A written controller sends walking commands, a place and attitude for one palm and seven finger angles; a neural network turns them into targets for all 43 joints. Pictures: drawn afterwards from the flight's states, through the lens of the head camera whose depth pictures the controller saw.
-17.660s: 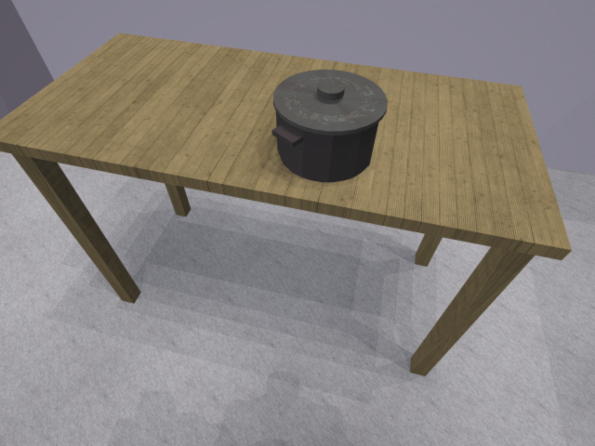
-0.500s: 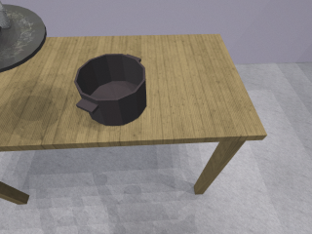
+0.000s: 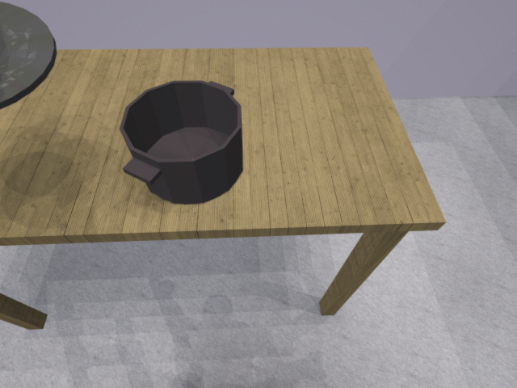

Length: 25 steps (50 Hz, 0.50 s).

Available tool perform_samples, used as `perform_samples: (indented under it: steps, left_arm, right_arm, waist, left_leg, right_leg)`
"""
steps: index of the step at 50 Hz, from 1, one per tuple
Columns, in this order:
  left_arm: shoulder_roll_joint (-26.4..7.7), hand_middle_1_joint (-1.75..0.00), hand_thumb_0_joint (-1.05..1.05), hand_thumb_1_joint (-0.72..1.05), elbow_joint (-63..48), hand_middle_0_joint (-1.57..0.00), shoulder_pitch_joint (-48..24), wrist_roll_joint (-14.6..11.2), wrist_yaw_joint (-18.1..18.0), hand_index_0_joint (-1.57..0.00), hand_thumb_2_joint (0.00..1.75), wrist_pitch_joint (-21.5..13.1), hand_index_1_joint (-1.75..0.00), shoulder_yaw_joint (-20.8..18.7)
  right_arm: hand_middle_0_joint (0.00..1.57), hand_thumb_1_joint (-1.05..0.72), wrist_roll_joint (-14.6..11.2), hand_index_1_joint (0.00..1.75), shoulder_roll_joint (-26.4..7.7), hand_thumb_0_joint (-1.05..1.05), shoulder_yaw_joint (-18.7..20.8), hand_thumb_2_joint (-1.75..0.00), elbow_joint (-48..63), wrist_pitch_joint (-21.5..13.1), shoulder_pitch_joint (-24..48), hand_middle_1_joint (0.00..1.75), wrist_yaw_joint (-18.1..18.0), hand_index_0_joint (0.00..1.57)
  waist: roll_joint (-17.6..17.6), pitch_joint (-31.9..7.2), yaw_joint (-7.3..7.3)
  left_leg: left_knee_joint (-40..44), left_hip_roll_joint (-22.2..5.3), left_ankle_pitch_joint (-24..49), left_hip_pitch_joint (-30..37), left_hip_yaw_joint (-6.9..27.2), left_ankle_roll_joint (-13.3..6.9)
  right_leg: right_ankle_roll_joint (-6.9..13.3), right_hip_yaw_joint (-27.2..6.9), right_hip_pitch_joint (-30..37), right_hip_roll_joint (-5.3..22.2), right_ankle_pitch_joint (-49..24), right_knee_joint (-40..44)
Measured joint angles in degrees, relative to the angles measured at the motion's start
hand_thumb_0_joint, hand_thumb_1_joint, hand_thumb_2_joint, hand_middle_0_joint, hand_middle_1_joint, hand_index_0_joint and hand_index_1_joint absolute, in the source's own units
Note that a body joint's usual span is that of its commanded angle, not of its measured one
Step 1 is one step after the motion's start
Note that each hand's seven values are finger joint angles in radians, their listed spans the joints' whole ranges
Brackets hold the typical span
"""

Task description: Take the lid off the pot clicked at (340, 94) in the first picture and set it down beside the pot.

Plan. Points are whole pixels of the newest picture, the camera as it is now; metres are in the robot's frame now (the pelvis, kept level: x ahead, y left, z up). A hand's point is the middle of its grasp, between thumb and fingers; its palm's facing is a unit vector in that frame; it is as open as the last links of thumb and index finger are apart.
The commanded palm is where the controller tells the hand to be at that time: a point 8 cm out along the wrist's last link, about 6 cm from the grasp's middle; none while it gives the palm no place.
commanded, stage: move the lid sideways beside the pot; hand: left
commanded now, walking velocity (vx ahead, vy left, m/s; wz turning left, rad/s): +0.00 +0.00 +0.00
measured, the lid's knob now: out of the picture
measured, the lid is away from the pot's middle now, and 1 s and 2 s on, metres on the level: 0.24 0.23 0.22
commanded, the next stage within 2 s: lower the lid onto the table in 0.02 s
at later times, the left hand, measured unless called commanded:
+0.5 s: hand out of the picture +0.48 +0.33 +0.26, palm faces -0.26 -0.18 -0.95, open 7.4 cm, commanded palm +0.49 +0.33 +0.33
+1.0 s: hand out of the picture +0.46 +0.33 +0.23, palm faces -0.34 -0.17 -0.93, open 7.3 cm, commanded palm +0.49 +0.33 +0.30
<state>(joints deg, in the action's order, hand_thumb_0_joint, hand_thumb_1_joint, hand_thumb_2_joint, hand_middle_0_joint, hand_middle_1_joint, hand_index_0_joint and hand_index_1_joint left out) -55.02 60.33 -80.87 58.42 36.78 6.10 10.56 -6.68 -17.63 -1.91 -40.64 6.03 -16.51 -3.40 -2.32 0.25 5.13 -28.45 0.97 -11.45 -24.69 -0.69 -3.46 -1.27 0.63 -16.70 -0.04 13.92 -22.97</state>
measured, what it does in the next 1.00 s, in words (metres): stands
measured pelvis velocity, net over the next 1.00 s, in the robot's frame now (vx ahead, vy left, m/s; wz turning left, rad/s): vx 0.00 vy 0.00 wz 0.00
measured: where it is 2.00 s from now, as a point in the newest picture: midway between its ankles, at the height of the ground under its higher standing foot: outside the picture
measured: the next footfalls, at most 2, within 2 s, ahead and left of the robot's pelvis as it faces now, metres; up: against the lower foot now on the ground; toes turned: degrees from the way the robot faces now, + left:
none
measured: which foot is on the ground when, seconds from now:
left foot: down 0.00-1.00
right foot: down 0.00-1.00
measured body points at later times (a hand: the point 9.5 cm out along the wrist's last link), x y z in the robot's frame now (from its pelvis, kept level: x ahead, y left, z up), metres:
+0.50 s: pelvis +0.01 +0.00 +0.00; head +0.08 +0.00 +0.44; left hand +0.49 +0.34 +0.32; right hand +0.04 -0.27 -0.13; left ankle +0.02 +0.08 -0.74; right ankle -0.03 -0.14 -0.74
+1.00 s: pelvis +0.00 +0.00 +0.00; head +0.06 +0.00 +0.44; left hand +0.47 +0.34 +0.28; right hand +0.04 -0.28 -0.12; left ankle +0.02 +0.08 -0.74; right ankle -0.03 -0.14 -0.74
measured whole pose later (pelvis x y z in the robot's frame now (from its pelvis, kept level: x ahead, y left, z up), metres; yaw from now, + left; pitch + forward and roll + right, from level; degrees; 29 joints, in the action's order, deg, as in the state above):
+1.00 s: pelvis +0.00 +0.00 +0.00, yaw +0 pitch +8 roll -2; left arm -52.1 66.3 -77.0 57.3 34.9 8.1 9.6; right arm -6.6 -17.9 -1.7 -39.9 4.9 -17.2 -2.8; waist -2.2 -0.5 6.3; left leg -30.6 0.5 -12.6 -26.2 -0.7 -3.3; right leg -1.2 0.6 -18.2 -0.5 14.9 -24.9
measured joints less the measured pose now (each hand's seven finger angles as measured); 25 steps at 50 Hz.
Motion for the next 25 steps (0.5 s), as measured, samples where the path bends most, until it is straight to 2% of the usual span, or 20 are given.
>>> perform_samples:
  steps: [7, 13, 25]
  left_arm:
    - [-0.6, -0.96, 0.04, 0.19, 2.3, -0.61, -0.8, -0.2, -0.2, -0.74, 0.75, -0.5, -1.01, -1.1]
    - [0.4, -0.96, 0.04, 0.19, 5.3, -0.61, -3.2, 0.0, 0.0, -0.74, 0.75, 2.7, -1.01, -0.4]
    - [1.4, -0.96, 0.04, 0.2, 5.5, -0.61, -1.1, 0.2, -1.1, -0.74, 0.75, 3.8, -1.01, -2.0]
  right_arm:
    - [0.21, -0.9, -0.1, 0.3, -0.3, 0.01, -0.3, -0.9, 0.2, 0.1, 0.4, 0.3, 0.0, 0.2]
    - [0.21, -0.9, -0.2, 0.3, -0.4, 0.01, 0.0, -0.9, 0.2, -0.8, -0.2, 0.3, 0.5, 0.2]
    - [0.21, -0.9, 0.2, 0.3, 0.1, 0.01, 0.1, -0.9, 0.4, -1.2, -1.6, 0.3, 1.2, 0.2]
  waist:
    - [0.0, -0.2, 0.94]
    - [-0.1, 0.3, 1.24]
    - [-0.2, -1.0, 1.72]
  left_leg:
    - [-0.5, -0.1, -0.7, -0.3, -0.5, -0.1]
    - [-0.4, 0.0, -0.8, -0.5, -0.4, -0.2]
    - [-0.9, 0.1, -1.5, -1.0, -0.8, -0.2]
  right_leg:
    - [-0.2, -0.5, -0.3, -0.1, 0.3, -0.2]
    - [-0.3, -0.4, -0.4, 0.1, 0.4, 0.1]
    - [-0.3, -0.8, -1.1, 0.2, 1.1, -0.6]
